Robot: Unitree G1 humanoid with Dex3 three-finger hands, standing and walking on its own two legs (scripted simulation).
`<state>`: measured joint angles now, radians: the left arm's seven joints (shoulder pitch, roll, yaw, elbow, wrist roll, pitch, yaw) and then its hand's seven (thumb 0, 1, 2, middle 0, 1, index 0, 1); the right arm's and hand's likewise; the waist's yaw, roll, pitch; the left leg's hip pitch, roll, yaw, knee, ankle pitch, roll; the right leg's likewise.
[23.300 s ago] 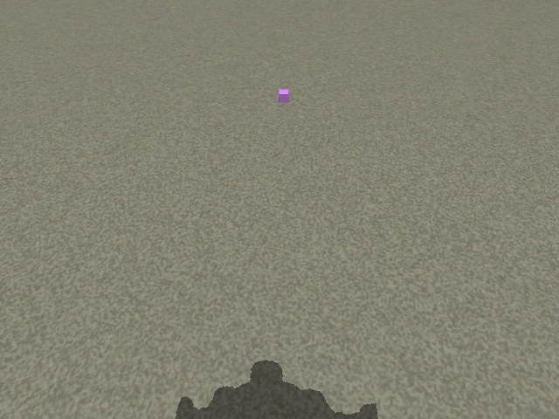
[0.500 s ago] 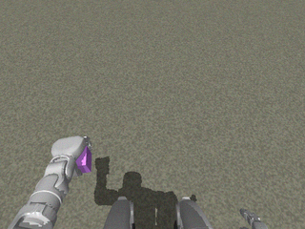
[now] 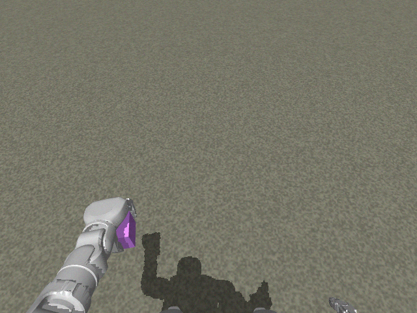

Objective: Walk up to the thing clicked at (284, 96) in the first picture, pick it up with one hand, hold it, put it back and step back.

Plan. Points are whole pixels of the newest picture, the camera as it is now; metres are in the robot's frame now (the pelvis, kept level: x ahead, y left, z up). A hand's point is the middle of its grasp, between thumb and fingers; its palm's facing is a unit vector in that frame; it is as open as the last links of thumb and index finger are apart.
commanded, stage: hold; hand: left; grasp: from above
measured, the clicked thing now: (118, 231) +0.31 +0.23 -0.10
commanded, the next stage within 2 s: crouch in 1.84 s
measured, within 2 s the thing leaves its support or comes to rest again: neither
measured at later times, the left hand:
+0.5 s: hand (115, 221) +0.31 +0.22 -0.05, palm faces -0.45 -0.09 -0.89, open 9.5 cm
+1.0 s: hand (113, 223) +0.30 +0.21 -0.03, palm faces -0.46 -0.08 -0.88, open 9.5 cm
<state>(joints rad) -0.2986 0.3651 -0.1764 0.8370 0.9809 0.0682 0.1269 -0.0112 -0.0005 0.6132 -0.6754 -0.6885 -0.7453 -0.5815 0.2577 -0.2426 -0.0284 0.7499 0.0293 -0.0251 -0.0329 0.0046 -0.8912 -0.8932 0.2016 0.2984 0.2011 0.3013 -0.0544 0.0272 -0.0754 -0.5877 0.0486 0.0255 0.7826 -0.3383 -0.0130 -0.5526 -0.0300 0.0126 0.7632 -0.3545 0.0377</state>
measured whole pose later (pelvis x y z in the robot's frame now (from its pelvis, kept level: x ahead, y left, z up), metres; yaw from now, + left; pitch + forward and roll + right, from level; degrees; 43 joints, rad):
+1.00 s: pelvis +0.01 +0.00 +0.03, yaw -1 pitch +2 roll +0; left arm -0.24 0.36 -0.21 0.68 1.00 0.08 0.00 -0.01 0.00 0.61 -0.68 -0.69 -0.75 -0.58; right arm 0.22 -0.26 -0.04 0.69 0.05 0.05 -0.02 0.01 -0.90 -0.90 0.20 0.30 0.20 0.30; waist -0.01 0.04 -0.02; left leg -0.32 0.04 0.05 0.53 -0.24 -0.02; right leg -0.31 -0.03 0.02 0.54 -0.27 0.03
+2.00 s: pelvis +0.01 -0.01 +0.03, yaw +0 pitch +1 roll +0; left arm -0.24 0.36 -0.21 0.66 1.00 0.07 -0.01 -0.01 0.00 0.61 -0.67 -0.69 -0.75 -0.58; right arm 0.20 -0.26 -0.04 0.69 0.06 0.08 -0.03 0.01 -0.90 -0.90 0.20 0.30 0.20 0.30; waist 0.00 0.04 0.00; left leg -0.27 0.04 0.04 0.47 -0.22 -0.02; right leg -0.25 -0.04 0.02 0.48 -0.25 0.03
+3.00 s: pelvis -0.05 +0.00 -0.25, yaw -2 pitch +36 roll -5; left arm -0.71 0.54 0.05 1.24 1.19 -0.12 0.38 -0.01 0.03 0.58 -0.65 -0.68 -0.72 -0.59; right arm 0.19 -0.23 -0.03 0.78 -0.09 -0.06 0.03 0.00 -0.89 -0.90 0.20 0.30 0.20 0.30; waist -0.16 0.03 -0.19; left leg -1.88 0.04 -0.07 1.86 -0.62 -0.01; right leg -1.80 -0.02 -0.01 1.82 -0.66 0.05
